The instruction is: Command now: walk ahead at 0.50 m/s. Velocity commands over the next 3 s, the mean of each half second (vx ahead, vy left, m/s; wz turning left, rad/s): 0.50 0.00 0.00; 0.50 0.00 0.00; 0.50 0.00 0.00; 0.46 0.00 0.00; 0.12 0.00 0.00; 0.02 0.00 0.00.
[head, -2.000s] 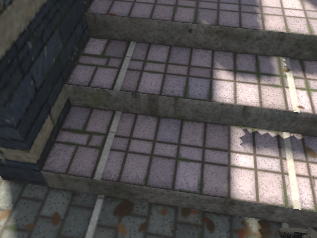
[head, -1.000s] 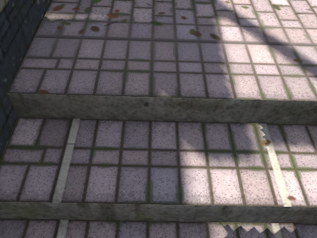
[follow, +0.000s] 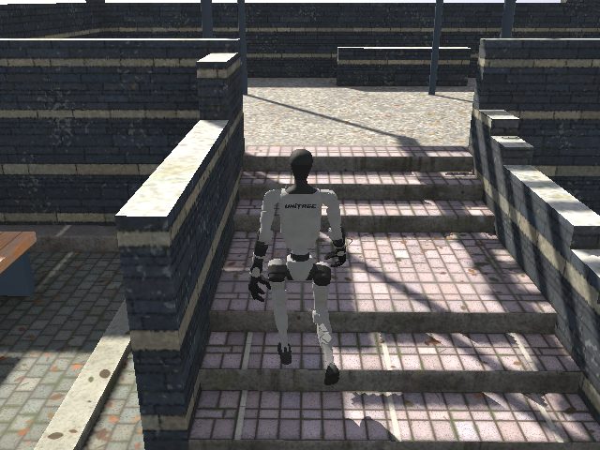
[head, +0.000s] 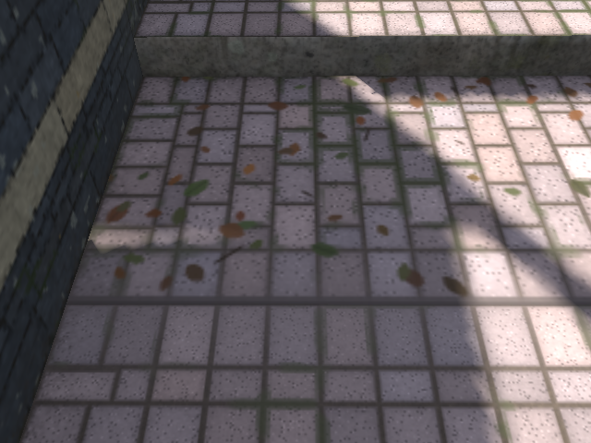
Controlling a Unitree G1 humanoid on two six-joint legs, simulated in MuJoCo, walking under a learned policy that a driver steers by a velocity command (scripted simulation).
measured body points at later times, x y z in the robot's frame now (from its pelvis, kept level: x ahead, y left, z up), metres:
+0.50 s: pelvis +0.30 -0.02 +0.08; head +0.33 +0.00 +0.53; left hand +0.55 +0.11 +0.01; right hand +0.16 -0.20 -0.05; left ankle +0.10 +0.08 -0.65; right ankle +0.48 -0.10 -0.53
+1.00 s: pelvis +0.57 -0.02 +0.22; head +0.58 -0.03 +0.67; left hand +0.53 +0.21 +0.08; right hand +0.79 -0.21 +0.12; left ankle +0.75 +0.13 -0.46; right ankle +0.48 -0.11 -0.52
